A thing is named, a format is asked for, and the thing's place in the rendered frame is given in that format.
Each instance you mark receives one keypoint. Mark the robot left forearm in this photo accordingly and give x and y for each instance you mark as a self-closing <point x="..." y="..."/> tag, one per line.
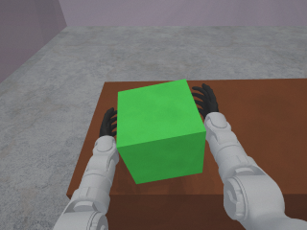
<point x="93" y="192"/>

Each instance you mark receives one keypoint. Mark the right robot upper arm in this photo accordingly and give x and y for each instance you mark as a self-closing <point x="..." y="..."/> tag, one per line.
<point x="256" y="202"/>

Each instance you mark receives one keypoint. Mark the robot right forearm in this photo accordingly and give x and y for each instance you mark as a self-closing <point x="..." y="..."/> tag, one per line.
<point x="227" y="151"/>

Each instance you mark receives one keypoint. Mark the pedestal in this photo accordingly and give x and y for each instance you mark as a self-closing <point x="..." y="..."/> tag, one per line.
<point x="269" y="119"/>

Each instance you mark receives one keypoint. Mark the carton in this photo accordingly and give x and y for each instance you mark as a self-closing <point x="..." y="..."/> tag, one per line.
<point x="160" y="133"/>

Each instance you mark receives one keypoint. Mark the robot right hand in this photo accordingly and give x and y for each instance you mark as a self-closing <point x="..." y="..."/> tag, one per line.
<point x="209" y="102"/>

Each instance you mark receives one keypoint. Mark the robot left hand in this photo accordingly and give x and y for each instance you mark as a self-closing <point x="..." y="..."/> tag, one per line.
<point x="106" y="126"/>

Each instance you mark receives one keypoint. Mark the left robot upper arm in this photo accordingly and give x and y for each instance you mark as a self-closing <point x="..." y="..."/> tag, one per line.
<point x="86" y="220"/>

